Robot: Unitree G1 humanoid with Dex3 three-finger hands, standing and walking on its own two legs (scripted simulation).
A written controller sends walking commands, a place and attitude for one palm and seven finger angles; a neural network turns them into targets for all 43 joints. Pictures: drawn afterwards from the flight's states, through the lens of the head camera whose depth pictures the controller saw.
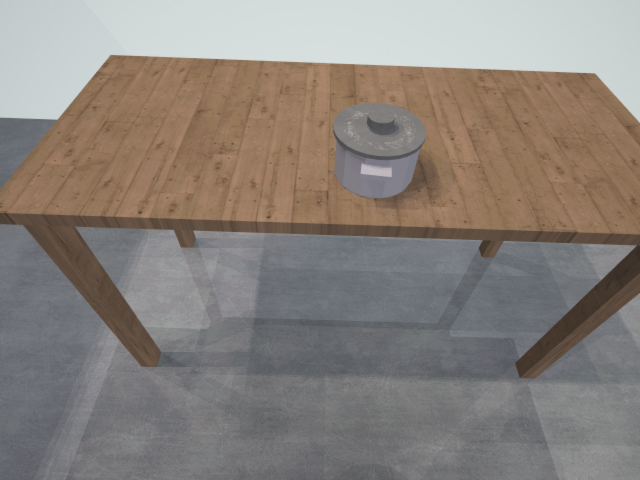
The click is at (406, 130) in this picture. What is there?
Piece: lid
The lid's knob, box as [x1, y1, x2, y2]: [367, 108, 394, 130]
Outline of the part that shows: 369,111 367,117 367,124 371,128 377,130 386,130 392,126 394,115 390,111 382,108 376,108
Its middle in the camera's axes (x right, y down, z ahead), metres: +0.10 -0.21 +0.68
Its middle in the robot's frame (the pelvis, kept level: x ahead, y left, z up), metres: +0.67 -0.07 +0.09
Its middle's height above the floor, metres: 0.87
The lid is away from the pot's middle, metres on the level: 0.00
